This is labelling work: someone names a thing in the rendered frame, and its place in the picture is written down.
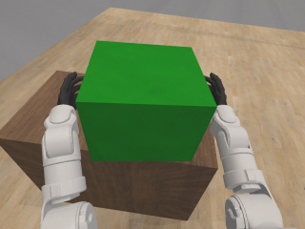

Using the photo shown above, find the robot right forearm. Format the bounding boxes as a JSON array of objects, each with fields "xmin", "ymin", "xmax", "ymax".
[{"xmin": 209, "ymin": 105, "xmax": 284, "ymax": 227}]

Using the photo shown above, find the robot right hand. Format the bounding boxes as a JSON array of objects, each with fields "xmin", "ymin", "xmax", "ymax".
[{"xmin": 204, "ymin": 73, "xmax": 227, "ymax": 106}]

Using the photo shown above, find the carton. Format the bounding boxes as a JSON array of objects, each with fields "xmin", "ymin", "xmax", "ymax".
[{"xmin": 75, "ymin": 40, "xmax": 217, "ymax": 161}]

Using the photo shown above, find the robot left forearm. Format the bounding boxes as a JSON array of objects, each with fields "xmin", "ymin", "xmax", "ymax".
[{"xmin": 40, "ymin": 104, "xmax": 87, "ymax": 229}]

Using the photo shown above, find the robot left hand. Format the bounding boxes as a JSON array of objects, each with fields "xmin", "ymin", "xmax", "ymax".
[{"xmin": 56, "ymin": 72, "xmax": 84, "ymax": 110}]

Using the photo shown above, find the robot right upper arm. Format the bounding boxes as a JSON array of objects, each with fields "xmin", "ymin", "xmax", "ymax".
[{"xmin": 225, "ymin": 194, "xmax": 298, "ymax": 229}]

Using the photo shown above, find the robot left upper arm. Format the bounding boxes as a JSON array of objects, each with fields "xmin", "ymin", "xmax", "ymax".
[{"xmin": 41, "ymin": 201, "xmax": 98, "ymax": 229}]

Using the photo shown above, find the pedestal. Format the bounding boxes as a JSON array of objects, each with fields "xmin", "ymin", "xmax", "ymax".
[{"xmin": 0, "ymin": 71, "xmax": 218, "ymax": 221}]

